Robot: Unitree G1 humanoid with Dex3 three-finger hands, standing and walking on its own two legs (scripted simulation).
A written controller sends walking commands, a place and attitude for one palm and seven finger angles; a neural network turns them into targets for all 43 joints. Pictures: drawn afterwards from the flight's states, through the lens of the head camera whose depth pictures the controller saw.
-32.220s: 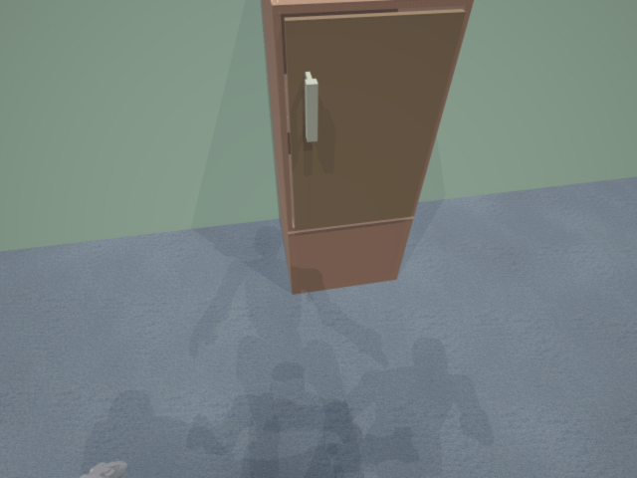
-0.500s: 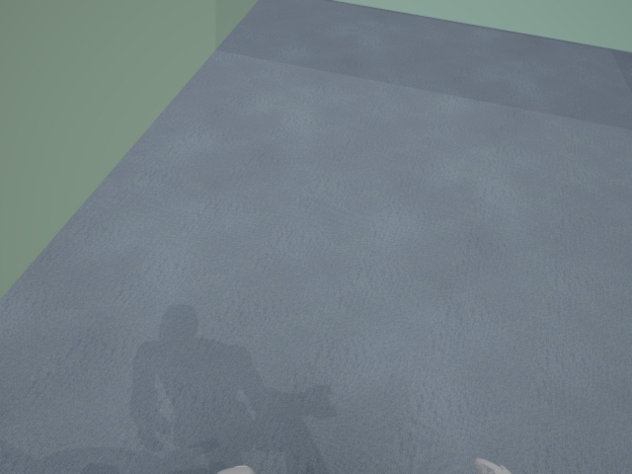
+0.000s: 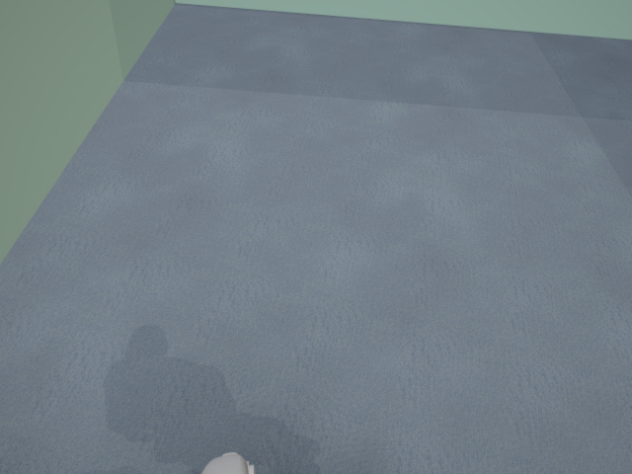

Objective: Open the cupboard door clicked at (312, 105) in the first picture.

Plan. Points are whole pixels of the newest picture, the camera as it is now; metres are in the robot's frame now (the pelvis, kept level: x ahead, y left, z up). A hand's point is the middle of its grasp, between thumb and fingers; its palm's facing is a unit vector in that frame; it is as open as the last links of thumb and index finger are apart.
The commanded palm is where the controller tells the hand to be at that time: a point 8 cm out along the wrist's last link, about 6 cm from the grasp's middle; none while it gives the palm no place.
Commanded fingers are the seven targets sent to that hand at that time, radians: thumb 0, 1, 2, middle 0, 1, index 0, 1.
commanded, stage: walk to a spot facing it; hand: left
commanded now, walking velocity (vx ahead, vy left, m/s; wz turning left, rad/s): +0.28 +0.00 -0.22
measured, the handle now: out of the picture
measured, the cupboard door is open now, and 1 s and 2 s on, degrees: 42 42 42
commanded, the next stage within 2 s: turn to face it in 0.04 s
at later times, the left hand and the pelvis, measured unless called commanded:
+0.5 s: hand (203, 379) +0.28 +0.18 -0.17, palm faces +0.15 -0.97 -0.18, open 7.3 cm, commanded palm none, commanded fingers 0.00 0.90 0.90 -0.20 -0.30 -0.20 -0.30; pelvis +0.20 -0.01 +0.00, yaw +7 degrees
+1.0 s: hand (197, 388) +0.26 +0.19 -0.16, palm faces +0.42 -0.86 -0.29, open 7.4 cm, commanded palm none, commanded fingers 0.00 0.90 0.90 -0.20 -0.30 -0.20 -0.30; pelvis +0.26 -0.04 -0.01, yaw +25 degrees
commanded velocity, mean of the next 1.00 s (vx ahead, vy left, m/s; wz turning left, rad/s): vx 0.02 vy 0.00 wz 0.49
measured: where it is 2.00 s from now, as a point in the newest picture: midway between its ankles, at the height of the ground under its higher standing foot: (323, 431)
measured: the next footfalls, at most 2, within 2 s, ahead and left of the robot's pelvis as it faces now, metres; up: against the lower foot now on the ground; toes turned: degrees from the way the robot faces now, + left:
left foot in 0.10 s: +0.18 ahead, +0.15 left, +0.00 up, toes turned +6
right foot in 0.34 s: +0.21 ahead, -0.13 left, +0.00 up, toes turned -5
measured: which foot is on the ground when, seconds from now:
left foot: up 0.00-0.08, down 0.10-0.34, up 0.36-0.56, down 0.58-0.88, up 0.90-1.00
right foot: down 0.00-0.10, up 0.12-0.32, down 0.34-0.58, up 0.60-0.86, down 0.88-1.00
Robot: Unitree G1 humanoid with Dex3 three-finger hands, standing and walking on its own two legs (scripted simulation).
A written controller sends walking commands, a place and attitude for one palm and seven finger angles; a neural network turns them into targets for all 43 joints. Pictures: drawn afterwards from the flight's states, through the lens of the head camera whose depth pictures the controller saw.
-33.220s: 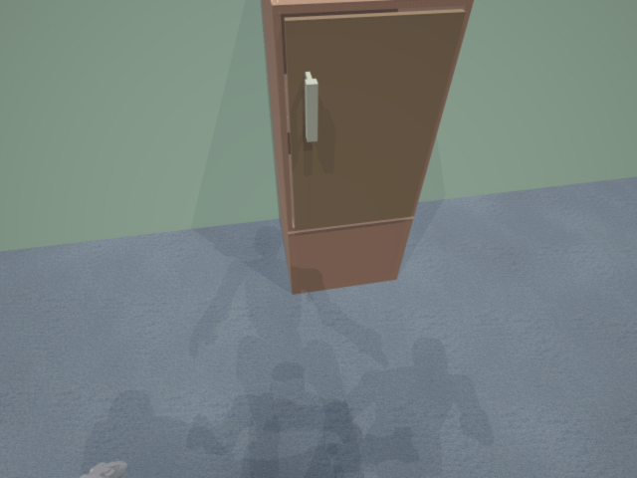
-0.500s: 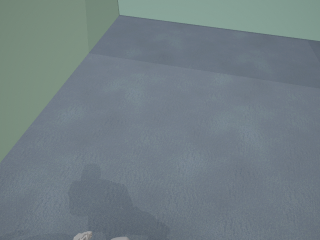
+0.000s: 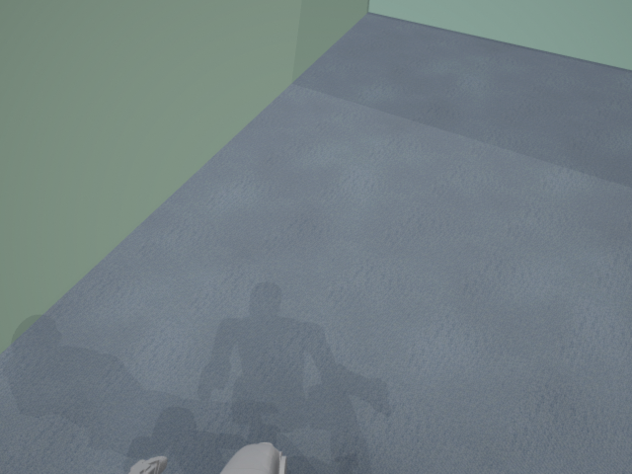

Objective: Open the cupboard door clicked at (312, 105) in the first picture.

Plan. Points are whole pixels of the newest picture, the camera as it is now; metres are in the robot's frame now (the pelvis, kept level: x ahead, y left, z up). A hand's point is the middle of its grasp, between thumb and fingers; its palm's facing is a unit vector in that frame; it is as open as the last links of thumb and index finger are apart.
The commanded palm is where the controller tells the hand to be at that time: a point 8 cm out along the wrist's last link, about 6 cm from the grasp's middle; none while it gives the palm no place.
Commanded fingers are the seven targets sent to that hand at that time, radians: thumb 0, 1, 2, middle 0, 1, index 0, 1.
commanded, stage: turn to face it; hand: left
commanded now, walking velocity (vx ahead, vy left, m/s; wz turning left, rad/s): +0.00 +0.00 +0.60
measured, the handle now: out of the picture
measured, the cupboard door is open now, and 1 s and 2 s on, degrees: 42 42 42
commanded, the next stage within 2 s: none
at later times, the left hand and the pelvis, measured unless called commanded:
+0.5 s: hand out of the picture +0.05 +0.23 -0.15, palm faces +0.32 -0.91 -0.27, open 7.4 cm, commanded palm none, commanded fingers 0.00 0.90 0.90 -0.20 -0.30 -0.20 -0.30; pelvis +0.01 -0.01 +0.00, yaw +18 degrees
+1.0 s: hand out of the picture -0.03 +0.20 -0.17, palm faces +0.59 -0.77 -0.25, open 7.4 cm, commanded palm none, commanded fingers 0.00 0.90 0.90 -0.20 -0.30 -0.20 -0.30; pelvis +0.02 -0.03 +0.00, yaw +36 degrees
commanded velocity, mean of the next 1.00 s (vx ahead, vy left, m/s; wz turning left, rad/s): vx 0.00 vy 0.00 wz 0.60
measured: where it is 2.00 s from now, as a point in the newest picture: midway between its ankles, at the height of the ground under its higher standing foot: outside the picture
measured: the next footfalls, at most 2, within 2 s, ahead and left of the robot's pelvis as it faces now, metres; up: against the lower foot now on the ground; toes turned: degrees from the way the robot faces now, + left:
left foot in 0.18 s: +0.05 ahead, +0.12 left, +0.00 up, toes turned +13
right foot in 0.56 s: +0.11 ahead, -0.15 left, +0.00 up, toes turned +19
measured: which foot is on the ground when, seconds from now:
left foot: up 0.00-0.16, down 0.18-0.54, up 0.56-0.80, down 0.82-1.00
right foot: down 0.00-0.18, up 0.20-0.54, down 0.56-0.82, up 0.84-1.00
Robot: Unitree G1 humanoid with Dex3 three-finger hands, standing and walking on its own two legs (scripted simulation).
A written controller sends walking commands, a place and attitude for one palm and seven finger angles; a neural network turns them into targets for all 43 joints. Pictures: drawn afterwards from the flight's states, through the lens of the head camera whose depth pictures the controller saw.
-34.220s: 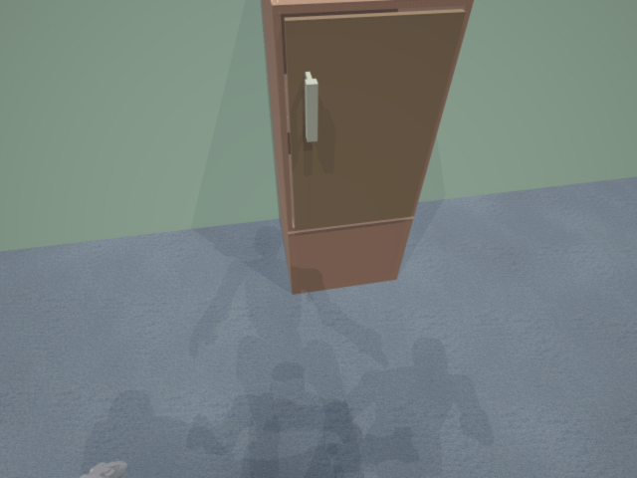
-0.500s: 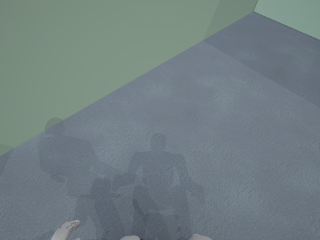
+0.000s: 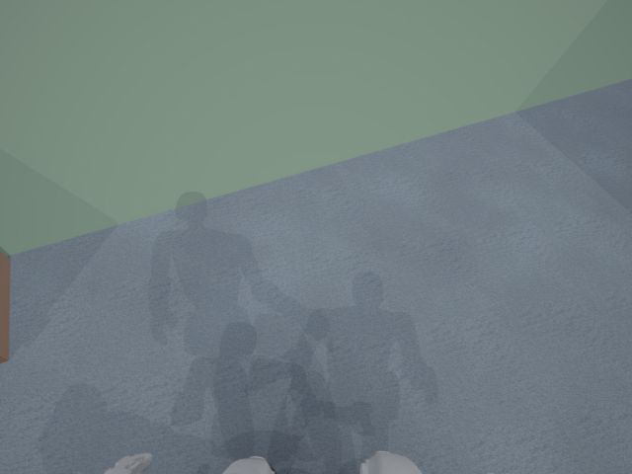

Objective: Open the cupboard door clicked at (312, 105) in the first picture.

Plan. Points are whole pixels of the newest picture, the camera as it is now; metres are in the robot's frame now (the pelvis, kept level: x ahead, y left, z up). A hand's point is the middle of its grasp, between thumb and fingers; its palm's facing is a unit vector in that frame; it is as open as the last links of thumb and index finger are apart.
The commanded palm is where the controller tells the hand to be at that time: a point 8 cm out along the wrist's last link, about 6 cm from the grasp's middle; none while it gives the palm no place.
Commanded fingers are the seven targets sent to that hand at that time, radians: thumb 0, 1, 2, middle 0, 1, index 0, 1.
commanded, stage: turn to face it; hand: left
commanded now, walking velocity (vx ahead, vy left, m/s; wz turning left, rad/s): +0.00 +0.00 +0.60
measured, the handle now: out of the picture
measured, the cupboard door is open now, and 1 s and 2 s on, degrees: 42 42 42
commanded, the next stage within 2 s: take the last steps up to it in 1.82 s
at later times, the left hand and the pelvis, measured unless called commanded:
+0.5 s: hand out of the picture +0.00 +0.21 -0.17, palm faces +0.35 -0.91 -0.23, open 7.4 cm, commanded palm none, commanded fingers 0.00 0.90 0.90 -0.20 -0.30 -0.20 -0.30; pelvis +0.00 -0.01 +0.00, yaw +19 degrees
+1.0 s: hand out of the picture -0.06 +0.16 -0.18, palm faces +0.62 -0.76 -0.20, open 7.4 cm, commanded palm none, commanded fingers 0.00 0.90 0.90 -0.20 -0.30 -0.20 -0.30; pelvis +0.00 -0.03 -0.01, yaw +38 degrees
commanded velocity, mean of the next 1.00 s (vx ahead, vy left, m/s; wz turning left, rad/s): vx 0.00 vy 0.00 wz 0.60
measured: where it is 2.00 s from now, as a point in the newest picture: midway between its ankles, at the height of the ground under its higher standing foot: outside the picture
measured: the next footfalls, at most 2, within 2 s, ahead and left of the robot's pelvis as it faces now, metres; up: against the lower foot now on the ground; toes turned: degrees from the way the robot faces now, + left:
right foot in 0.10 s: +0.06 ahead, -0.15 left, +0.00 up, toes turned +2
left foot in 0.38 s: +0.03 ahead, +0.12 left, +0.00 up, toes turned +18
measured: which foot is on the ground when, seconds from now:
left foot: down 0.00-0.10, up 0.12-0.36, down 0.38-0.68, up 0.70-0.96, down 0.98-1.00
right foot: up 0.00-0.08, down 0.10-0.38, up 0.40-0.66, down 0.68-0.98, up 1.00-1.00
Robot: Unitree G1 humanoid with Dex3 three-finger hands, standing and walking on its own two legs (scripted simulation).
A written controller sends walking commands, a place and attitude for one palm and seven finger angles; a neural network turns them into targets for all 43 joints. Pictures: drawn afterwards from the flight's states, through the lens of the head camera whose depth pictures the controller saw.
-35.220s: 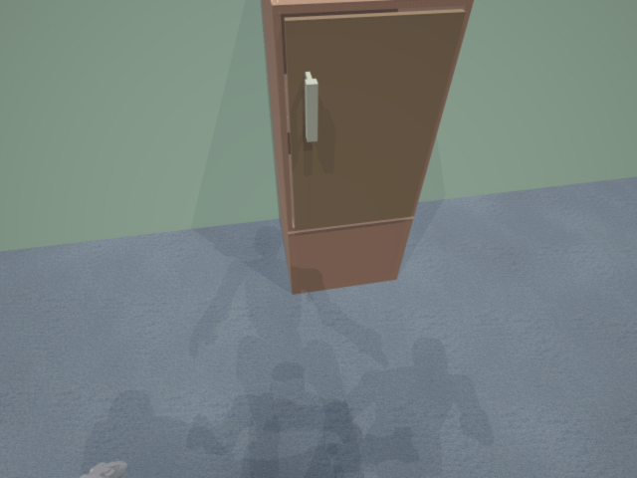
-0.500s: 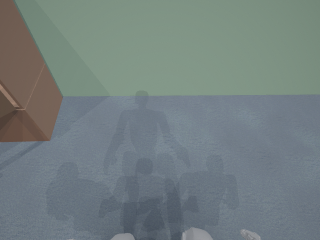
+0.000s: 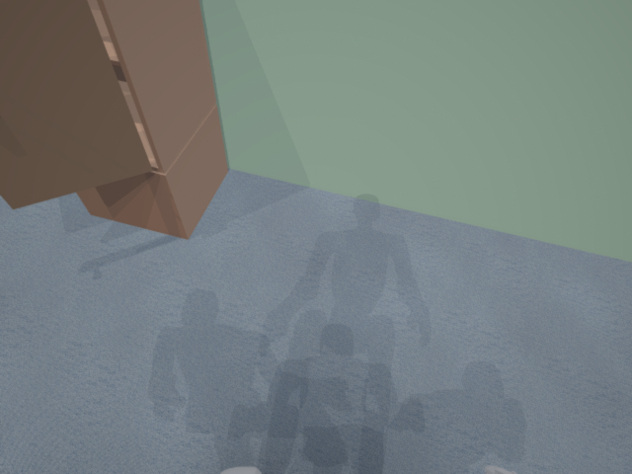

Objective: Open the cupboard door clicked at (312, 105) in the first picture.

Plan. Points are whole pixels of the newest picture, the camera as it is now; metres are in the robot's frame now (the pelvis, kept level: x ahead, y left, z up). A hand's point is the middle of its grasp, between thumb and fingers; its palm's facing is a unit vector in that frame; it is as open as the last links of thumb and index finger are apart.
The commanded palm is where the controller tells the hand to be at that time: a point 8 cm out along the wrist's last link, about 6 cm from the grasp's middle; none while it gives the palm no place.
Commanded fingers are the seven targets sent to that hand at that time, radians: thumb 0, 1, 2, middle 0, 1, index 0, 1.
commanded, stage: turn to face it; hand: left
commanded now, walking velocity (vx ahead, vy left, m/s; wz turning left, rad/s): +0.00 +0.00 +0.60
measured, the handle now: out of the picture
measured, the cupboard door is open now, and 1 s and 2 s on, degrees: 42 42 42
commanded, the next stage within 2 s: take the last steps up to it in 0.82 s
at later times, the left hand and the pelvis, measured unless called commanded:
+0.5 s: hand out of the picture +0.02 +0.19 -0.14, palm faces +0.30 -0.92 -0.25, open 7.4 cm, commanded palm none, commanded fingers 0.00 0.90 0.90 -0.20 -0.30 -0.20 -0.30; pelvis +0.00 -0.03 +0.01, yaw +17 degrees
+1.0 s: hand out of the picture -0.03 +0.19 -0.15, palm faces +0.47 -0.84 -0.26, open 7.4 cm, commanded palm none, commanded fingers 0.00 0.90 0.90 -0.20 -0.30 -0.20 -0.30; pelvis +0.00 -0.03 +0.01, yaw +27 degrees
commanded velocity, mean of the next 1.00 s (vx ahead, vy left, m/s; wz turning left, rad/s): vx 0.03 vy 0.02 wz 0.40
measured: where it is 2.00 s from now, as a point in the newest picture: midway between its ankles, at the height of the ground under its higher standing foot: (230, 471)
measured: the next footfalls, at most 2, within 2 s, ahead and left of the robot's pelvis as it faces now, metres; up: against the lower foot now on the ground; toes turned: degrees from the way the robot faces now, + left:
right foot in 0.32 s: +0.07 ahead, -0.15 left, +0.00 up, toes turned +10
left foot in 0.60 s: +0.03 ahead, +0.11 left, +0.00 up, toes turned +23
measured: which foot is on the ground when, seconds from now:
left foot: down 0.00-0.32, up 0.34-0.58, down 0.60-0.94, up 0.96-1.00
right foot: up 0.00-0.30, down 0.32-0.60, up 0.62-0.92, down 0.94-1.00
